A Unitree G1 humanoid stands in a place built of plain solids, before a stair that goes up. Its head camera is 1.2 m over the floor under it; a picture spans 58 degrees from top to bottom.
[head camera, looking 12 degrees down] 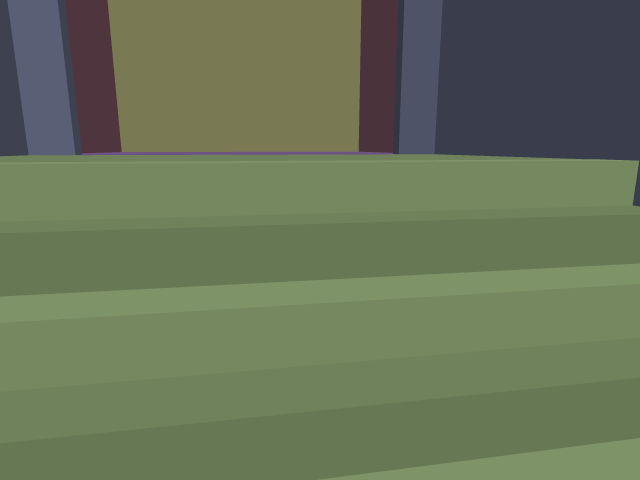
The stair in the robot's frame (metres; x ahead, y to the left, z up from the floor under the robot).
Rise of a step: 0.19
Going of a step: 0.23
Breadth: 3.28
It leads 10 degrees to the left of straight ahead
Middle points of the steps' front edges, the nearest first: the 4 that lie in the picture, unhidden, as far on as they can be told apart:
0.92 0.13 0.57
1.15 0.17 0.77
1.37 0.21 0.96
1.59 0.25 1.15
